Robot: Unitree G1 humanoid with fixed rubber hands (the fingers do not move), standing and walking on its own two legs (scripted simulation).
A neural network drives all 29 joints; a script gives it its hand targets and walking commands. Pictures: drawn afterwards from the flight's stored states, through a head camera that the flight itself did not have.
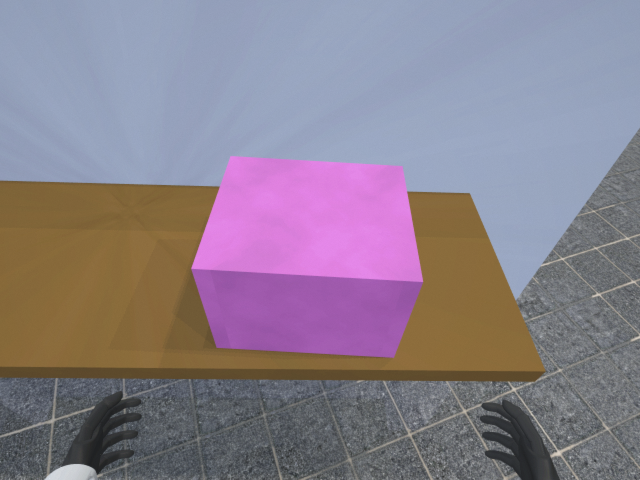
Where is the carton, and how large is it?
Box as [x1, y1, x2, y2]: [191, 156, 422, 357]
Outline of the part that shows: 230,156 191,268 216,346 228,348 393,357 422,283 402,166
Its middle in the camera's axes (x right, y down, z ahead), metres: -0.02 +0.03 +0.64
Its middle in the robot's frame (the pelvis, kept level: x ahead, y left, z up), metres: +0.47 +0.03 -0.01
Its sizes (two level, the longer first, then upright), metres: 0.289 0.242 0.205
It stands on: a table, 0.67 m high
